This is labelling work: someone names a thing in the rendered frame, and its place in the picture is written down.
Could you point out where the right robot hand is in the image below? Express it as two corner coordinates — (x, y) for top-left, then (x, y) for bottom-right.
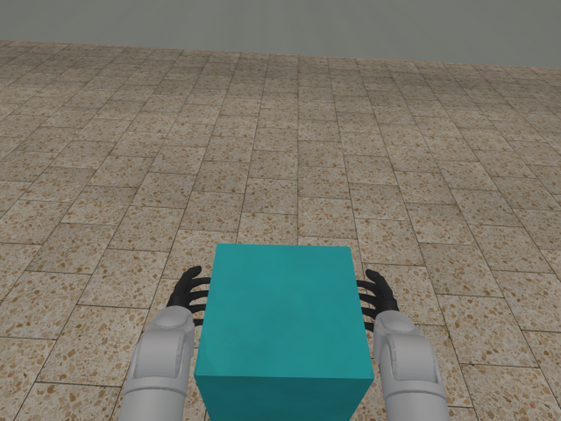
(356, 269), (399, 332)

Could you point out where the left robot forearm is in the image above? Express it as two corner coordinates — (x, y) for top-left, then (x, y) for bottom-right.
(118, 306), (195, 421)

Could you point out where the left robot hand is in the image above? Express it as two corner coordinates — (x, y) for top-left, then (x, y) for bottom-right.
(167, 266), (211, 327)

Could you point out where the right robot forearm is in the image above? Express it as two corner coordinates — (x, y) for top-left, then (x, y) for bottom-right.
(373, 310), (451, 421)

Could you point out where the carton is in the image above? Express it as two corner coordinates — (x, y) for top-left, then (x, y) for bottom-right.
(194, 244), (374, 421)

